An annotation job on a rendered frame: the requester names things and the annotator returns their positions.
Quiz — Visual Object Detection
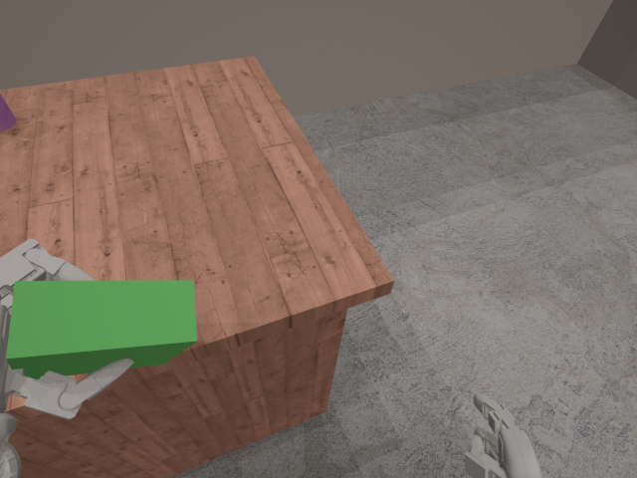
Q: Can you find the left robot forearm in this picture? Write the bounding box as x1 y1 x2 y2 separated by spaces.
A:
0 413 21 478

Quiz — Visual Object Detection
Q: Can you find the robot right hand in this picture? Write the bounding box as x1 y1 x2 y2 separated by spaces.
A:
465 393 543 478

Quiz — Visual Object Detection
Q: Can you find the sponge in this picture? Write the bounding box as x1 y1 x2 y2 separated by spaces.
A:
6 280 197 379

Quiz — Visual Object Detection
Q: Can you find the robot left hand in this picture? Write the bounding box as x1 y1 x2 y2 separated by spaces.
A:
0 239 134 420

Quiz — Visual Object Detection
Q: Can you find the table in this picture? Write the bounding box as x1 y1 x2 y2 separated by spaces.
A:
0 56 394 478

